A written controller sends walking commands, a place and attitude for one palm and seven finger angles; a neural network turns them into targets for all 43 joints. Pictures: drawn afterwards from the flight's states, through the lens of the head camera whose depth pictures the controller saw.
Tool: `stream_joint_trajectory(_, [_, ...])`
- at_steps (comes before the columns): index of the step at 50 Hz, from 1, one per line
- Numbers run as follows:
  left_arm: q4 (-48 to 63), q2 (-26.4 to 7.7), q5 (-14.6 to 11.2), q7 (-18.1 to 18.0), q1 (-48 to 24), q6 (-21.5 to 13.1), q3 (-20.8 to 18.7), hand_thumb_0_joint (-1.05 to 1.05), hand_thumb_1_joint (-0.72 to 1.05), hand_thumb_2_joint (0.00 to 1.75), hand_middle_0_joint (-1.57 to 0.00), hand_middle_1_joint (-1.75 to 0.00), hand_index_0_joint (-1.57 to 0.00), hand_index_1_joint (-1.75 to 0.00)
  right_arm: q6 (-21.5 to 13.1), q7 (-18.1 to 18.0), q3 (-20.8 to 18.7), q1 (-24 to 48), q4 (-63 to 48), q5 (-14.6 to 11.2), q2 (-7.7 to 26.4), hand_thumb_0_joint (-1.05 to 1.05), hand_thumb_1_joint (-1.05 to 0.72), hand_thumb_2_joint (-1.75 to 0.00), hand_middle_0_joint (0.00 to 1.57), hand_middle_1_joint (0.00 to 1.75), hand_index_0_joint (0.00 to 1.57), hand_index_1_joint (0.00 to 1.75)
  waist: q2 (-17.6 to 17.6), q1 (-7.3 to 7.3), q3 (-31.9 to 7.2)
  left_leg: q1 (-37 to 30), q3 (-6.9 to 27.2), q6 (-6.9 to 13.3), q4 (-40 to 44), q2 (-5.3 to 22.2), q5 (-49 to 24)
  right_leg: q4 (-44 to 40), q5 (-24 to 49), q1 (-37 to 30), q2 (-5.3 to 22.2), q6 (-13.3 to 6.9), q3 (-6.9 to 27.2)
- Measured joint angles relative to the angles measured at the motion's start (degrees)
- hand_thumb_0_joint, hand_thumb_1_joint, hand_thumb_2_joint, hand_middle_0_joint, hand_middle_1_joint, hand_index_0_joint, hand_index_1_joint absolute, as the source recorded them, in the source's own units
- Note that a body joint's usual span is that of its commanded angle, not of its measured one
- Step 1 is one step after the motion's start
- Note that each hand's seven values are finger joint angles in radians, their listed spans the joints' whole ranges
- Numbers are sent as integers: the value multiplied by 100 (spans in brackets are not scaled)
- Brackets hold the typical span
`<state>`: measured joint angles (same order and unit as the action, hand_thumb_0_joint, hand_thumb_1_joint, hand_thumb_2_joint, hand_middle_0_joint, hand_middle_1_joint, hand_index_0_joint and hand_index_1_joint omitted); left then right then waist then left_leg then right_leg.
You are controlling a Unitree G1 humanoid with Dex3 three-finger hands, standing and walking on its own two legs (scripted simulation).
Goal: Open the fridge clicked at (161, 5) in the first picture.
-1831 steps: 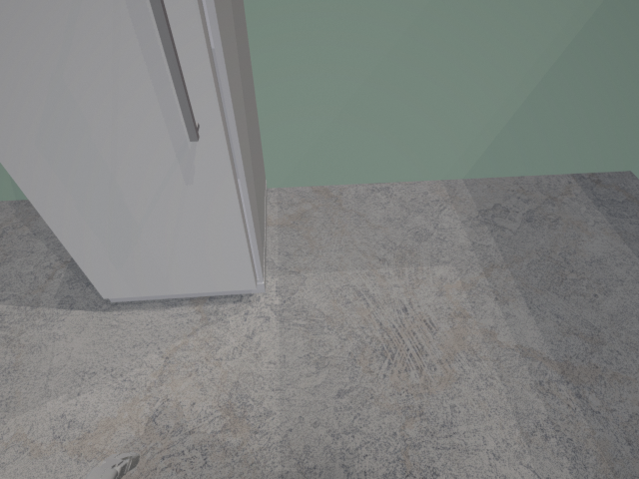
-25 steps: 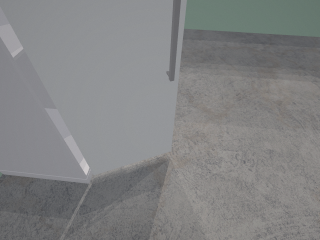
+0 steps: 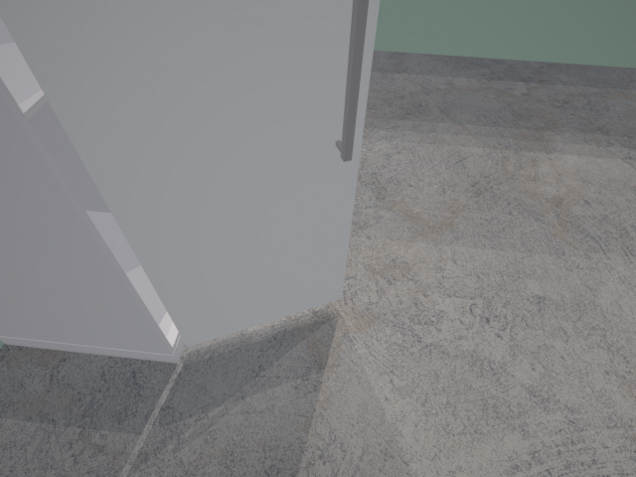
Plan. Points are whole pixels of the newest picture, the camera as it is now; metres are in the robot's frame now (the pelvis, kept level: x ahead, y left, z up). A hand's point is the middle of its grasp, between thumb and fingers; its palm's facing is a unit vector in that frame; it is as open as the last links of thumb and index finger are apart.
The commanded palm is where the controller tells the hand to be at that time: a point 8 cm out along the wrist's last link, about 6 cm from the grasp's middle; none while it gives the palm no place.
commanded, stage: look to check the result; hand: right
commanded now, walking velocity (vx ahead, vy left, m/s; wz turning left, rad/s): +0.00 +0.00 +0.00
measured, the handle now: (352, 35) +0.72 +0.00 +0.21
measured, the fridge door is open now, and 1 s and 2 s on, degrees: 64 64 64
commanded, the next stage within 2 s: stand and wait in 0.20 s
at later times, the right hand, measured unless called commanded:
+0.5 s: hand out of the picture +0.09 -0.23 -0.16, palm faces -0.02 +0.95 -0.32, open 7.4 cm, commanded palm none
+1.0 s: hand out of the picture +0.10 -0.23 -0.16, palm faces -0.03 +0.95 -0.32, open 7.4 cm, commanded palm none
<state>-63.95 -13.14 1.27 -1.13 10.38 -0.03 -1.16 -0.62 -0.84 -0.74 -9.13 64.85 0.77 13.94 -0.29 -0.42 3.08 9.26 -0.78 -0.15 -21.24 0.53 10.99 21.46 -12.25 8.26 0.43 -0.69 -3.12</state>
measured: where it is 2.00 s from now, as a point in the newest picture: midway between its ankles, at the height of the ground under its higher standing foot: outside the picture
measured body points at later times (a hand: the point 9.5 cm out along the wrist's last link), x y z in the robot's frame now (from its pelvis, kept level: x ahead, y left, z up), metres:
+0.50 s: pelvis +0.00 +0.01 +0.00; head +0.02 +0.01 +0.45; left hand +0.08 +0.30 -0.13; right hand +0.09 -0.28 -0.13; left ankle +0.01 +0.12 -0.75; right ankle -0.01 -0.11 -0.75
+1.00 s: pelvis +0.01 +0.01 +0.00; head +0.03 +0.01 +0.45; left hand +0.09 +0.30 -0.13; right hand +0.10 -0.28 -0.13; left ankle +0.01 +0.12 -0.75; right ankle -0.01 -0.11 -0.75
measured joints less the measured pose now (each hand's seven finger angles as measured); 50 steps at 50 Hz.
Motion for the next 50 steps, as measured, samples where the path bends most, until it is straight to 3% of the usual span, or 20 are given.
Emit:
stream_joint_trajectory(24, [-14, -492, 0, 66, -411, -19, 21, 1, 90, 90, -21, -30, -20, -30, -36, 77, 20, 429, -30, -5, 416, 1, -90, -89, 20, 30, 20, 30, 12, -26, -29, -216, -42, 45, 353, -45, -145, -357, 161, -207, 35, 60, 40])
stream_joint_trajectory(50, [-49, -541, -9, 77, -454, -19, 69, 1, 90, 90, -21, -30, -20, -30, -37, 88, 52, 434, -2, -12, 452, 1, -90, -89, 20, 30, 20, 30, 17, -22, -15, -332, -63, 72, 493, -76, -151, -498, 176, -319, 62, 96, 61])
